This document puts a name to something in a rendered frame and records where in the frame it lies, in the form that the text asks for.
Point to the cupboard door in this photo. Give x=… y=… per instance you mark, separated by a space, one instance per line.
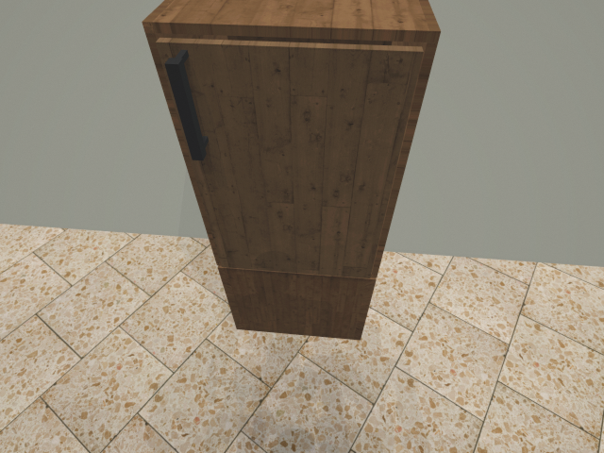
x=304 y=140

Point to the handle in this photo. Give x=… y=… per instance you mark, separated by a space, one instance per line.
x=184 y=101

